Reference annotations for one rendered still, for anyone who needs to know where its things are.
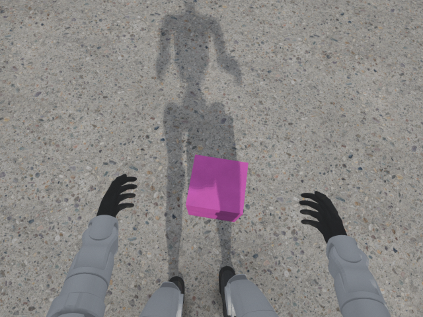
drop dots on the carton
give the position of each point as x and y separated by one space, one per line
217 188

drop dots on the left robot thigh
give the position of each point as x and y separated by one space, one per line
164 302

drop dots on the right robot foot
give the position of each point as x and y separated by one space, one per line
224 275

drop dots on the left robot forearm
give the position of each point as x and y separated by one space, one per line
88 278

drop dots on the left robot hand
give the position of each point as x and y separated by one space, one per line
110 202

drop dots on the right robot hand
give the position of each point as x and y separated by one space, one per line
330 224

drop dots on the right robot forearm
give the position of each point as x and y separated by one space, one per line
356 289

